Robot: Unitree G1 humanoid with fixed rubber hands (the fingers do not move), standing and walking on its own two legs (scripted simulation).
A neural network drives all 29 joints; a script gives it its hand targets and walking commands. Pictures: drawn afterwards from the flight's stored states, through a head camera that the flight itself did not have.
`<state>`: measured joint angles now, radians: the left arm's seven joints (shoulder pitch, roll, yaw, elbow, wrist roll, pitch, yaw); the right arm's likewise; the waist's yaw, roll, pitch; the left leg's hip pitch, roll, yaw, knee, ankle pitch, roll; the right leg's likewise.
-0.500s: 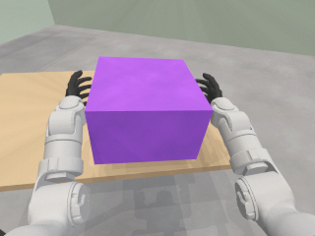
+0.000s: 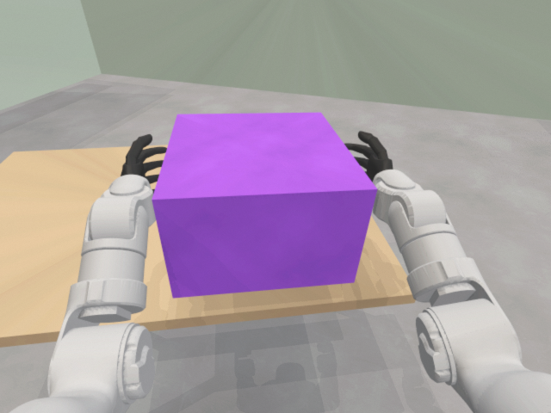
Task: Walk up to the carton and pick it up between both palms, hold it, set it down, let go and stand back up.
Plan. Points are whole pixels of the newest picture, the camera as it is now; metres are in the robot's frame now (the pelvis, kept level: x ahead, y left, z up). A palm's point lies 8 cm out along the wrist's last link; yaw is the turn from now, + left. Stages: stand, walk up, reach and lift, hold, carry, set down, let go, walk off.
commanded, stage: hold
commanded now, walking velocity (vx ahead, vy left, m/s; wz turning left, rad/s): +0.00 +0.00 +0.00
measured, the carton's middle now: (258, 191) +0.40 +0.01 +0.18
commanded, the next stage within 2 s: none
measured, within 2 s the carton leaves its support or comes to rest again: neither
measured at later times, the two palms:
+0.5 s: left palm (137, 178) +0.37 +0.18 +0.23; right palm (380, 175) +0.37 -0.17 +0.22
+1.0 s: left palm (138, 180) +0.36 +0.18 +0.23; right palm (382, 175) +0.36 -0.17 +0.22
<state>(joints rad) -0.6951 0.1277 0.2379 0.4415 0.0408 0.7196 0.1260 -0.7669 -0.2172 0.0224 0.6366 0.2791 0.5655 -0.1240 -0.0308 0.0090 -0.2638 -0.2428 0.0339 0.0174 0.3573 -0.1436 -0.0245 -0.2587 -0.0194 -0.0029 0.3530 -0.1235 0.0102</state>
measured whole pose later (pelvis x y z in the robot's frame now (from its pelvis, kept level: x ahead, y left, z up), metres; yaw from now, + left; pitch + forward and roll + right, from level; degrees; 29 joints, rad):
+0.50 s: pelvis +0.00 +0.00 +0.00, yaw +0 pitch +1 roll +0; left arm -0.75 0.13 0.28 0.44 0.04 0.75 0.12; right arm -0.81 -0.22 0.02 0.64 0.28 0.59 -0.13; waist -0.04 0.01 -0.24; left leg -0.24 0.03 0.02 0.36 -0.14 -0.02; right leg -0.26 -0.02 0.00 0.35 -0.12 0.01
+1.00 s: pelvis +0.00 +0.00 +0.00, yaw +0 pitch +1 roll +0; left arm -0.73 0.13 0.26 0.44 0.04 0.75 0.12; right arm -0.81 -0.22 0.02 0.64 0.28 0.60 -0.13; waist -0.04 0.01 -0.25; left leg -0.24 0.03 0.02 0.36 -0.14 -0.02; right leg -0.26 -0.02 0.00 0.35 -0.12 0.01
